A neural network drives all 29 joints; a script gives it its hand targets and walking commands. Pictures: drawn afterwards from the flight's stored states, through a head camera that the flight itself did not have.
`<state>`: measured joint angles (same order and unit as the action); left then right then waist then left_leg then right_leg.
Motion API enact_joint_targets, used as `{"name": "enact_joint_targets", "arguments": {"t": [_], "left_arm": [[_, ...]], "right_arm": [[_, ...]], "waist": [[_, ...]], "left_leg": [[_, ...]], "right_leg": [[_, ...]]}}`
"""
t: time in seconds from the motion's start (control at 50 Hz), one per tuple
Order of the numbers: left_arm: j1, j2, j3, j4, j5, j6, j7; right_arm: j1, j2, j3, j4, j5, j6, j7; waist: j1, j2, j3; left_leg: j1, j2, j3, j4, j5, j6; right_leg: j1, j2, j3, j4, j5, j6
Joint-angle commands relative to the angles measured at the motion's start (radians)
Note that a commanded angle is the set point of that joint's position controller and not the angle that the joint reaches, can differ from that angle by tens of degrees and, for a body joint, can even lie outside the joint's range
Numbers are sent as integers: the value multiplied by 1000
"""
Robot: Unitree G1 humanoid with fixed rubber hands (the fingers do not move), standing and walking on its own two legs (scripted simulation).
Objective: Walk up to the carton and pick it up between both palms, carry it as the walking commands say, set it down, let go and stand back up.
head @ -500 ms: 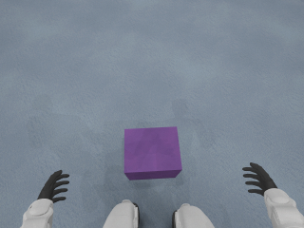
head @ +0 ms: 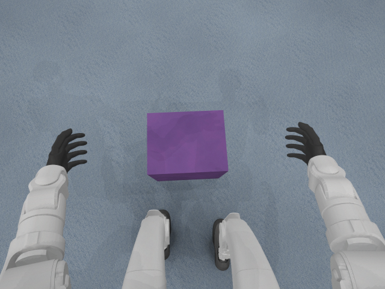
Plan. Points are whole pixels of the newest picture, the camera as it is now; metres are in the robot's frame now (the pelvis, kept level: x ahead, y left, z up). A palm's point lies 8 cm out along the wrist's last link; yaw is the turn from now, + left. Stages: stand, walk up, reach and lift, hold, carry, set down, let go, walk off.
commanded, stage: reach and lift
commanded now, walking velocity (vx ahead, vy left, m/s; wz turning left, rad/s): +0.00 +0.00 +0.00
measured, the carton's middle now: (186, 149) +0.47 +0.03 -0.55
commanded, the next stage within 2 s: none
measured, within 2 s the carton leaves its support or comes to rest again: neither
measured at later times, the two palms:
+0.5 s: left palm (87, 115) +0.47 +0.28 -0.15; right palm (278, 103) +0.50 -0.20 -0.14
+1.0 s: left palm (106, 127) +0.47 +0.27 -0.26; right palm (263, 118) +0.50 -0.20 -0.26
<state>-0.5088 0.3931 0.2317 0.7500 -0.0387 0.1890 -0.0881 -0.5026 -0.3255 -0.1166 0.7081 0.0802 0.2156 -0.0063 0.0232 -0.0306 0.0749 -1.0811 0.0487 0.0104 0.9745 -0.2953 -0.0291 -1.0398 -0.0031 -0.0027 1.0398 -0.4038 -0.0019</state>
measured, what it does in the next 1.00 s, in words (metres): lowers itself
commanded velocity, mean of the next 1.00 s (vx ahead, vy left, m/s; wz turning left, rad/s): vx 0.00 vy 0.00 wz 0.00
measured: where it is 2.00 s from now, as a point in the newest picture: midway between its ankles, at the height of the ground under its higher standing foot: (191, 248)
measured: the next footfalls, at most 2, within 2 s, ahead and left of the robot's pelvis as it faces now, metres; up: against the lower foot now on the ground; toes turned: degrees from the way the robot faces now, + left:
none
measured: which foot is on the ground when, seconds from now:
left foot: down 0.00-1.00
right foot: down 0.00-1.00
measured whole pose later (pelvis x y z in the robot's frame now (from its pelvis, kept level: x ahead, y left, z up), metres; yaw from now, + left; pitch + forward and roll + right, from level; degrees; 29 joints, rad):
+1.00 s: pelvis -0.03 +0.01 -0.13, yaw +0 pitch +49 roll +0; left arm -1.18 0.39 0.40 1.00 -0.01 0.14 -0.06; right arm -1.22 -0.37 -0.29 0.99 0.02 0.17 0.02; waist 0.03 -0.02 -0.02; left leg -1.91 0.05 0.00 1.42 -0.36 -0.02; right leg -1.87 0.00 0.01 1.49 -0.48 0.01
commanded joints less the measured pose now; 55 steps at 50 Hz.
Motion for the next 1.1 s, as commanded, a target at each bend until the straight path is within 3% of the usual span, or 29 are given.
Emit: {"name": "enact_joint_targets", "arguments": {"t": [0.0,0.1,0.14,0.28,0.38,0.46,0.5,0.52,0.54,0.56,0.58,0.6,0.68,0.7,0.72,0.76,0.78,0.82,0.84,0.86,0.88,0.9,0.94,0.96,0.98,1.02,1.04,1.06,1.08], "left_arm": [[-433,199,42,-48,-47,26,-5],[-534,229,88,75,-30,40,-6],[-548,153,37,161,-71,66,-10],[-752,169,112,-9,-33,-47,45],[-678,124,141,78,15,-39,92],[-774,85,131,-113,8,-46,88],[-774,48,91,-111,3,-41,85],[-721,78,135,-77,14,-26,87],[-723,54,132,-95,23,-27,79],[-743,39,101,-119,4,-35,76],[-698,19,99,-57,-11,-34,58],[-731,39,118,-57,28,-36,57],[-709,28,156,64,36,-37,28],[-704,109,226,114,89,-35,26],[-673,91,217,109,80,-43,25],[-731,107,246,135,90,-57,25],[-772,94,222,125,83,-73,27],[-824,98,218,129,44,-77,14],[-845,71,180,199,26,-73,11],[-881,127,182,110,43,-75,13],[-896,140,185,124,45,-71,20],[-879,218,244,118,29,-75,27],[-908,140,132,151,-17,-76,32],[-897,204,140,97,-24,-91,26],[-883,199,138,121,-38,-82,33],[-844,185,103,109,-30,-80,45],[-866,215,95,-46,-81,-86,52],[-921,202,14,-216,-119,-92,63],[-945,239,74,-108,-128,-73,73]], "right_arm": [[-525,-147,-47,-119,27,26,-1],[-593,-112,-28,22,24,54,-6],[-608,-182,-80,135,-8,74,7],[-792,-221,-140,107,17,-53,33],[-824,-267,-181,94,-3,-88,48],[-791,-265,-182,70,-17,-101,66],[-769,-260,-187,123,-3,-97,93],[-773,-299,-212,120,-53,-90,88],[-757,-278,-213,107,-39,-90,97],[-751,-298,-251,119,-53,-100,98],[-774,-247,-206,164,-41,-90,109],[-806,-231,-207,109,-23,-90,109],[-812,-179,-186,132,-30,-88,102],[-893,-146,-169,144,-28,-80,91],[-816,-127,-171,134,-47,-77,87],[-903,-167,-203,118,-64,-79,69],[-901,-154,-219,83,-87,-88,67],[-900,-129,-172,199,-70,-67,58],[-867,-128,-172,228,-65,-64,57],[-939,-149,-180,174,-65,-71,50],[-949,-200,-216,158,-79,-74,29],[-938,-177,-175,162,-74,-61,17],[-942,-192,-197,136,-41,-80,1],[-949,-200,-155,119,-10,-76,-3],[-943,-173,-144,151,2,-75,-10],[-859,-203,-145,139,34,-69,-14],[-941,-258,-137,-58,24,-83,-22],[-935,-264,-129,-200,80,-87,-32],[-994,-308,-112,-74,59,-79,-32]], "waist": [[44,6,-623],[45,-32,-703],[-8,36,-688],[23,29,-1055],[29,63,-1146],[17,119,-1371],[-1,167,-1237],[-27,65,-1283],[-2,84,-1261],[-65,121,-1236],[-11,40,-1092],[15,126,-1071],[19,-31,-923],[105,-122,-969],[44,-112,-1002],[102,-69,-967],[17,-64,-905],[71,-50,-903],[-15,-79,-921],[42,-32,-943],[-3,-7,-1003],[44,-92,-1113],[-30,46,-1136],[41,24,-1216],[26,-29,-1228],[19,80,-1289],[-6,-20,-1487],[-12,80,-1682],[18,-22,-1518]], "left_leg": [[258,-79,51,-22,-16,29],[166,-77,90,29,-39,36],[183,-68,65,10,-64,19],[292,-82,34,121,334,0],[444,-72,-17,130,533,2],[735,-53,-74,189,825,5],[687,-54,-61,184,775,-16],[678,-44,-75,191,700,-11],[615,-56,-58,162,661,-8],[590,-49,-74,160,688,-17],[455,-52,-76,152,638,-11],[412,-62,-30,142,560,-12],[65,-77,11,161,339,20],[-84,-79,27,156,245,25],[-117,-88,32,167,236,31],[-200,-85,24,227,225,6],[-232,-78,12,251,201,18],[-322,-96,55,323,133,1],[-327,-85,43,358,91,14],[-297,-85,42,346,95,7],[-310,-86,45,386,126,-2],[-336,-92,61,429,107,5],[-206,-80,33,495,204,7],[-228,-96,69,516,236,-3],[-276,-95,58,531,250,7],[-199,-86,80,572,277,-7],[-161,-98,69,608,350,5],[0,-98,64,636,472,12],[-89,-84,33,690,490,14]], "right_leg": [[176,43,20,-144,-38,60],[206,25,28,-128,-67,69],[162,36,-8,-104,-50,49],[-5,73,-19,11,272,19],[-219,78,-60,10,296,35],[-398,87,-87,16,335,41],[-499,83,-78,-18,291,16],[-459,83,-88,-10,249,22],[-395,80,-80,-20,287,16],[-405,84,-66,-12,304,7],[-417,77,-66,0,311,5],[-372,68,-41,-14,288,9],[-268,50,-23,32,246,41],[-166,54,-14,68,235,37],[-90,53,-10,68,291,46],[-248,46,-6,139,226,56],[-311,58,-22,170,217,65],[-303,49,25,193,114,40],[-339,58,12,232,49,46],[-360,55,-29,260,92,43],[-381,59,-13,289,142,39],[-267,47,0,320,134,48],[-457,63,-50,378,157,62],[-362,51,-12,386,207,43],[-343,58,-26,426,261,49],[-369,66,-21,458,265,37],[-223,70,-36,469,366,35],[-220,84,-27,521,445,37],[-375,64,-33,576,393,44]]}}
